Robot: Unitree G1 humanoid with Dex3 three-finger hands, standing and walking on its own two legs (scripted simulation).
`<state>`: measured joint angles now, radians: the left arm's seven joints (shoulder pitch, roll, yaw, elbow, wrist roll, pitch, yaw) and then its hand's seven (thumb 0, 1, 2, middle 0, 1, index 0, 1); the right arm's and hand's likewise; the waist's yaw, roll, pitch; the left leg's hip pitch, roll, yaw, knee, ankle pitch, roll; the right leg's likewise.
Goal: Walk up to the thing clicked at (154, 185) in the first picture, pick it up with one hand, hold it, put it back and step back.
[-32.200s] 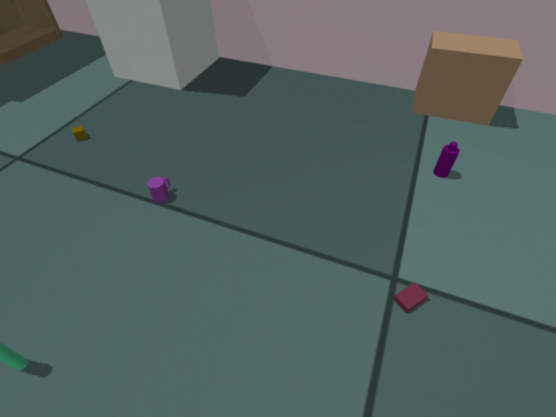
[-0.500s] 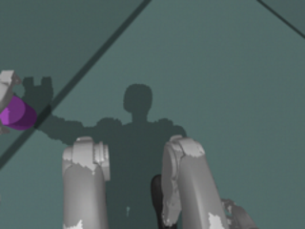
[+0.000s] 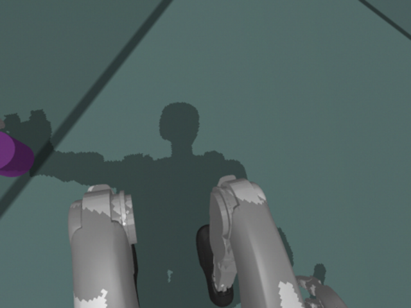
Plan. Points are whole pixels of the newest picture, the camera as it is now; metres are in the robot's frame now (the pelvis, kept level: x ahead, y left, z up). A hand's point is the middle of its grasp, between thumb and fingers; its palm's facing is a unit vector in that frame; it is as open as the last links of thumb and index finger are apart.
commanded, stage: rest palm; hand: left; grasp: from above
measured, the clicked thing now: out of the picture +0.41 +0.42 -0.27
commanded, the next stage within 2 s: close in 1.50 s
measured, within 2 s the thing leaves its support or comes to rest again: neither
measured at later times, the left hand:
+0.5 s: hand out of the picture +0.41 +0.39 -0.21, palm faces -0.39 -0.15 -0.91, open 14.2 cm
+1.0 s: hand out of the picture +0.40 +0.40 -0.22, palm faces -0.38 -0.18 -0.91, open 14.5 cm
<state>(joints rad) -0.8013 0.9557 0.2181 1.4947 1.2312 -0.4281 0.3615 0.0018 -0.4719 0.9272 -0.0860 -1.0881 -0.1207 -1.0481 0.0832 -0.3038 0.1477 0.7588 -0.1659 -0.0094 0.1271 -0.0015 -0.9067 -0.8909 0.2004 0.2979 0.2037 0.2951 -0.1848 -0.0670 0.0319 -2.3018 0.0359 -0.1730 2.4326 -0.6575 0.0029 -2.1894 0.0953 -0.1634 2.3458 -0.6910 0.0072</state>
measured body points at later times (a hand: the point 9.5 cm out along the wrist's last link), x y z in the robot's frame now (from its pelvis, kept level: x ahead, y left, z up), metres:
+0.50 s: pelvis +0.01 +0.01 -0.03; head +0.24 +0.13 +0.34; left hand +0.42 +0.40 -0.16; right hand +0.12 -0.25 -0.12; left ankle +0.08 +0.13 -0.29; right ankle +0.10 -0.10 -0.29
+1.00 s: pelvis +0.00 +0.01 -0.03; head +0.23 +0.13 +0.34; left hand +0.42 +0.40 -0.16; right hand +0.11 -0.25 -0.11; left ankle +0.08 +0.13 -0.29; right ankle +0.10 -0.10 -0.29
